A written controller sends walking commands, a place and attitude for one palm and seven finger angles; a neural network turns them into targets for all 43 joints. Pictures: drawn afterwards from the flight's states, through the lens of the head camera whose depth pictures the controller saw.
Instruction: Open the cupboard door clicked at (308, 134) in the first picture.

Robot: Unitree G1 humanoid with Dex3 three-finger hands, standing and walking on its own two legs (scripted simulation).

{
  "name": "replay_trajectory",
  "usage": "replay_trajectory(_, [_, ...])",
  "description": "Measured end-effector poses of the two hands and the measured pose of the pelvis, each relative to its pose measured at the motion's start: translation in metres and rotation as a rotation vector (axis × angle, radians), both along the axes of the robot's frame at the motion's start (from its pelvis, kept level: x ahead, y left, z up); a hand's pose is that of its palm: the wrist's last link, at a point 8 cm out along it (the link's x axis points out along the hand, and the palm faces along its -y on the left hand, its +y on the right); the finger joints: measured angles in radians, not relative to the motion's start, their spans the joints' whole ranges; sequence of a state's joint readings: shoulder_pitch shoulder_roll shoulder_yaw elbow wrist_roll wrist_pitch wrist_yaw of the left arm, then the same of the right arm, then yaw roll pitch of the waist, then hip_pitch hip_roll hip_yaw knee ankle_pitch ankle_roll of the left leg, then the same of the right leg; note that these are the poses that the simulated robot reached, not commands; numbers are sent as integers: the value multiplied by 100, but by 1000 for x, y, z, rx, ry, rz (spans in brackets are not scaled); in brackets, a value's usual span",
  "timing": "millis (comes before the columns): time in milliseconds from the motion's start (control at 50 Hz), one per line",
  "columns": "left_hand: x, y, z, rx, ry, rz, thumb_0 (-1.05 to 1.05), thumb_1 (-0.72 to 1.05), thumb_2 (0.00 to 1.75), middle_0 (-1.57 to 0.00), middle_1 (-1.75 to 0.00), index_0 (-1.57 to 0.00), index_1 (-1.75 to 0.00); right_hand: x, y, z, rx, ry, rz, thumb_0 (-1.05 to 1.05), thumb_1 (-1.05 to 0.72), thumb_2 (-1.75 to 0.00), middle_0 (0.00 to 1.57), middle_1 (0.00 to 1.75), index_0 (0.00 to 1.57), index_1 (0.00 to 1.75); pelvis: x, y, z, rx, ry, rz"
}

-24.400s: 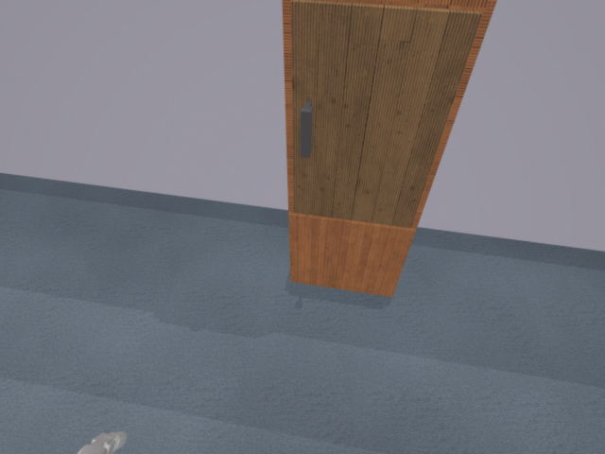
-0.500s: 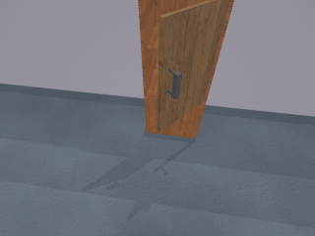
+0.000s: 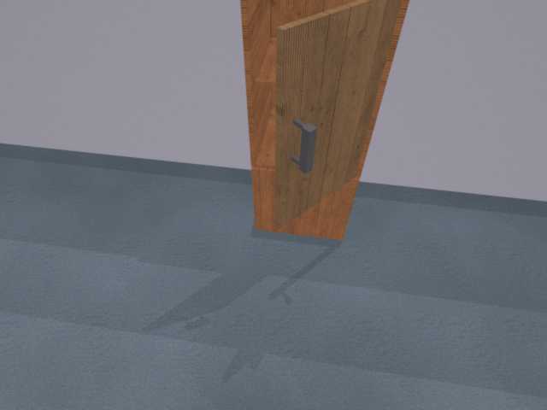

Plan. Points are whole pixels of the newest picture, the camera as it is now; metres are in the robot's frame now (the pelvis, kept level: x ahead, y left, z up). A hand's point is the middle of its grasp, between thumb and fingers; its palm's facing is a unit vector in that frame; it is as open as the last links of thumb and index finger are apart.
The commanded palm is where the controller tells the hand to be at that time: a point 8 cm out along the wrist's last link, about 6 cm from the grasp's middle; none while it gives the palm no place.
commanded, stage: look to check the result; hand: left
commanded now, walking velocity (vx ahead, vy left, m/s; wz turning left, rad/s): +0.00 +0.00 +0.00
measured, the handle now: (301, 145) +0.69 -0.02 -0.03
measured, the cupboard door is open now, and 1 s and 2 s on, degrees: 49 49 49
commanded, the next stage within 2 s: walk to a spot facing it in 0.02 s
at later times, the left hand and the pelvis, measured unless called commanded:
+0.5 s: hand out of the picture +0.06 +0.18 -0.18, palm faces -0.10 -0.96 -0.25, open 7.4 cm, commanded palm none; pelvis +0.00 -0.02 -0.02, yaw -9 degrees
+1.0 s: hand out of the picture +0.11 +0.15 -0.17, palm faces -0.31 -0.92 -0.25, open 7.4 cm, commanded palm none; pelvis +0.01 -0.03 +0.00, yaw -24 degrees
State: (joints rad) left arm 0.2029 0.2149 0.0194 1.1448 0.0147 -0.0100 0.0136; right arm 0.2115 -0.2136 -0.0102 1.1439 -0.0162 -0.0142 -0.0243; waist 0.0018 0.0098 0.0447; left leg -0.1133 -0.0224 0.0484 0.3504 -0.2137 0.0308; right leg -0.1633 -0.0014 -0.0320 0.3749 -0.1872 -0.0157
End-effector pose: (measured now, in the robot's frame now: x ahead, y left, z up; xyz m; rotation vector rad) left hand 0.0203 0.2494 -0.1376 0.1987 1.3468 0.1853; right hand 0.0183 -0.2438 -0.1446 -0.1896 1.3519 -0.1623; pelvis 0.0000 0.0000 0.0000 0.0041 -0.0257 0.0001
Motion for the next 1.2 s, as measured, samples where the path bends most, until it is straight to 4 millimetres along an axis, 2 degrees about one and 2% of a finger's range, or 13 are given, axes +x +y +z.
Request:
replay_trajectory(200, [21, 8, 5, 23, -38, -19, 1, 91, 89, -20, -30, -20, -30, 15, -16, 5, -29, -23, 13, 0, -91, -90, 20, 30, 20, 30, 3, -3, 1, 0, 2, -3])
replay_trajectory(300, [27, 5, 2, 23, -24, -35, 0, 91, 89, -20, -30, -20, -30, 16, -16, 2, -31, -40, -20, 0, -91, -90, 20, 30, 19, 30, 2, -5, -2, 2, 9, -41])
replay_trajectory(460, [38, -13, -9, 3, 9, -103, 1, 91, 89, -20, -30, -20, -30, -8, -15, -12, -4, -40, -117, 0, -90, -90, 20, 30, 20, 30, -3, -13, -13, 33, 12, -126])
replay_trajectory(600, [57, -41, -8, 33, -28, -161, 1, 91, 89, -20, -30, -20, -30, -29, -38, -34, 26, -4, -196, 0, -90, -90, 20, 30, 20, 30, -4, -37, -25, 36, 15, -195])
replay_trajectory(680, [56, -54, 0, 38, -10, -179, 0, 91, 89, -20, -30, -20, -30, -23, -54, -20, 18, -17, -229, 1, -91, -90, 20, 30, 20, 30, -7, -46, -13, 44, 27, -231])
replay_trajectory(840, [66, -64, 8, 25, 33, -260, 1, 91, 89, -20, -30, -20, -30, 8, -76, 5, -30, -158, -298, 1, -91, -90, 20, 30, 19, 30, -1, -48, -1, 54, 55, -336])
replay_trajectory(940, [85, -60, 5, 12, 19, -306, 1, 90, 89, -20, -30, -20, -30, 24, -74, 15, -58, -217, -324, 0, -91, -90, 20, 30, 19, 30, 7, -40, -1, 45, 59, -391])
replay_trajectory(1060, [122, -44, -8, -5, 3, -374, 1, 90, 89, -20, -30, -20, -30, 31, -56, 24, -95, -274, -374, 0, -91, -90, 20, 30, 19, 30, 19, -20, -7, 26, 72, -460])
replay_trajectory(1120, [149, -38, -19, -20, -18, -411, 1, 91, 89, -20, -30, -20, -30, 20, -44, 21, -129, -273, -392, 0, -90, -90, 20, 30, 20, 30, 26, -10, -15, -1, 74, -477])
replay_trajectory(1200, [188, -44, -12, -34, -70, -483, 1, 91, 89, -20, -30, -20, -30, -13, -25, 27, -129, -187, -422, 0, -90, -90, 20, 30, 20, 30, 31, -7, -7, -13, 64, -531])
